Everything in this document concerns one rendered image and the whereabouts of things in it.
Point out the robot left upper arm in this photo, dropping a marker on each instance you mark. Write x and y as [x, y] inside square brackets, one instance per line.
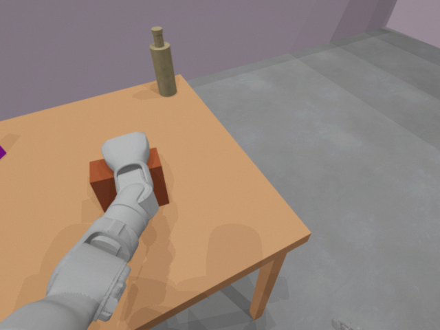
[88, 288]

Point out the sponge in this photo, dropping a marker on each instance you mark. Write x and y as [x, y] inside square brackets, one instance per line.
[101, 178]

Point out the robot left forearm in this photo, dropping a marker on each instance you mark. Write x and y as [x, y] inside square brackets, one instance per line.
[119, 229]

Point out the table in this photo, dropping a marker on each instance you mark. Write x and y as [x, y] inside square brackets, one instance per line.
[224, 219]

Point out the robot left hand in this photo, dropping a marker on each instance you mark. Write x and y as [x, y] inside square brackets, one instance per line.
[131, 146]

